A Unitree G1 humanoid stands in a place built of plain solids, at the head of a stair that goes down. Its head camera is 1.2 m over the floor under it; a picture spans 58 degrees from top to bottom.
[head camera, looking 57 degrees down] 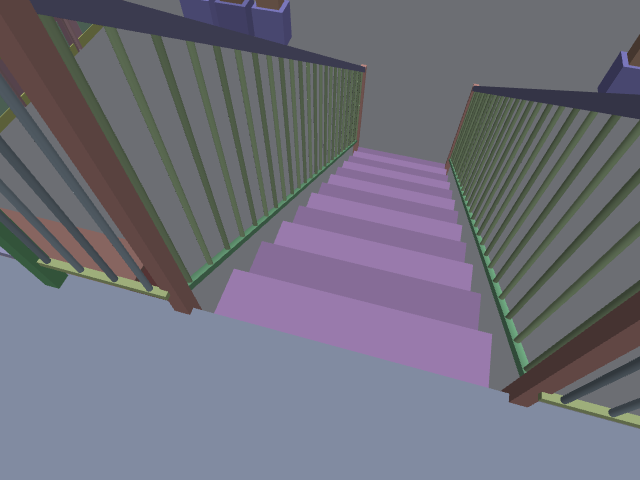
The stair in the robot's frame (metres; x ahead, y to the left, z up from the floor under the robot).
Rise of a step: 0.18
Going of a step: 0.24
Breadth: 0.92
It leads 16 degrees to the right of straight ahead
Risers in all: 13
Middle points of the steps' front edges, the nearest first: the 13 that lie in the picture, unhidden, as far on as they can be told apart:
0.41 -0.06 0.00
0.65 -0.13 -0.18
0.88 -0.20 -0.35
1.11 -0.26 -0.53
1.34 -0.33 -0.70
1.58 -0.39 -0.88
1.81 -0.46 -1.06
2.04 -0.52 -1.23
2.28 -0.59 -1.41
2.51 -0.65 -1.58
2.74 -0.72 -1.76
2.98 -0.78 -1.94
3.21 -0.85 -2.11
